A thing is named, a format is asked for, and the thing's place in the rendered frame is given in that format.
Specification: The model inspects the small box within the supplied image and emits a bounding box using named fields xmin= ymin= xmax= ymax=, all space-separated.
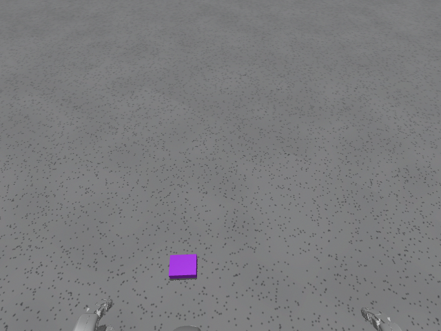
xmin=169 ymin=254 xmax=197 ymax=279

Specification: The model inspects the right robot hand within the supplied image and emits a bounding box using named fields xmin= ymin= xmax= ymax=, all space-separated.
xmin=361 ymin=308 xmax=402 ymax=331

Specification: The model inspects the left robot hand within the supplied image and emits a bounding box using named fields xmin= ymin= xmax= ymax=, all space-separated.
xmin=72 ymin=299 xmax=115 ymax=331

